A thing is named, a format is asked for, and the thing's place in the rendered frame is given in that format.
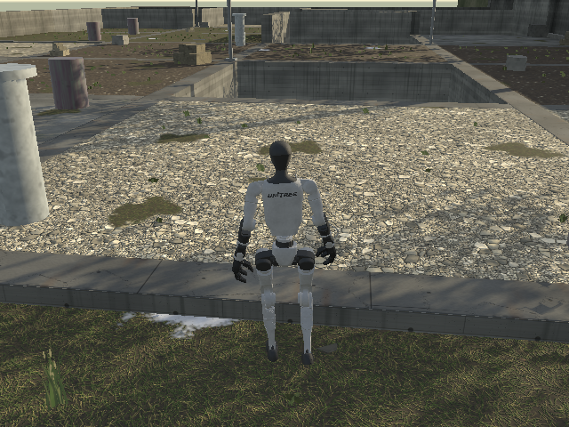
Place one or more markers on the robot left forearm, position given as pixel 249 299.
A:
pixel 242 242

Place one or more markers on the robot left hand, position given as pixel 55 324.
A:
pixel 237 269

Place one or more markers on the robot right forearm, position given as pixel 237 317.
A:
pixel 326 234

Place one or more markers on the robot right hand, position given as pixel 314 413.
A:
pixel 324 252

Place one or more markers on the robot right upper arm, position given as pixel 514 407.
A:
pixel 315 202

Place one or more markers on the robot left upper arm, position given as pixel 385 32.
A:
pixel 250 204

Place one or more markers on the robot head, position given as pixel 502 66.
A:
pixel 280 154

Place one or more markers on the robot left shin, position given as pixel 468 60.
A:
pixel 269 319

